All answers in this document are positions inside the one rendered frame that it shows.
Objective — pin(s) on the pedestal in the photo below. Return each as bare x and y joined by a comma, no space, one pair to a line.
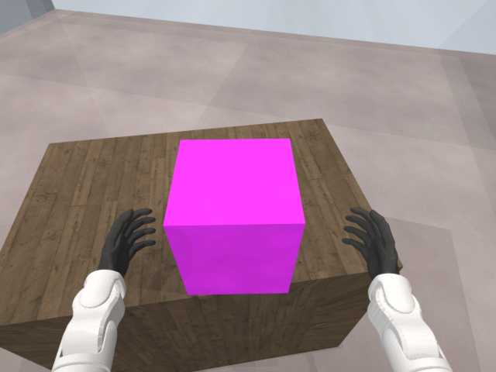
81,187

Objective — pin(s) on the robot right hand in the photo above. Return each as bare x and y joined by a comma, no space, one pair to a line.
378,249

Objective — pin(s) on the robot right forearm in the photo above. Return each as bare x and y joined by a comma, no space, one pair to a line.
408,343

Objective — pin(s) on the robot left forearm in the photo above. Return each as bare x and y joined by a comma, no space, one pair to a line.
88,343

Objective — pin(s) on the robot left hand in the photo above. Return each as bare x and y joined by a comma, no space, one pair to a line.
120,246

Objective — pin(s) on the carton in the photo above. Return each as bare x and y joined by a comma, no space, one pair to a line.
234,217

